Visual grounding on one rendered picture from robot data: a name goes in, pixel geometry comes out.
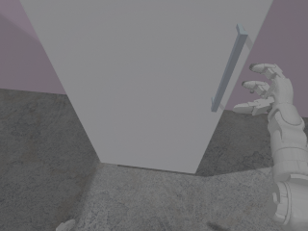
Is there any right robot hand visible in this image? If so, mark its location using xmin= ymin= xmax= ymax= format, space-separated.
xmin=233 ymin=63 xmax=294 ymax=116

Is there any handle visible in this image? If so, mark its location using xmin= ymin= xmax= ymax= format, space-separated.
xmin=211 ymin=23 xmax=248 ymax=113

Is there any fridge door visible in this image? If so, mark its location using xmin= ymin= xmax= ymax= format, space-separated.
xmin=19 ymin=0 xmax=272 ymax=174

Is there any robot right forearm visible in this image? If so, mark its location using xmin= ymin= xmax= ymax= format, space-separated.
xmin=268 ymin=103 xmax=308 ymax=186

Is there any left robot hand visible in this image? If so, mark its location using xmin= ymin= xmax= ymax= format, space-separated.
xmin=56 ymin=219 xmax=76 ymax=231

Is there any robot right upper arm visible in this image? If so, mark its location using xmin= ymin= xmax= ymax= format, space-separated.
xmin=267 ymin=180 xmax=308 ymax=231

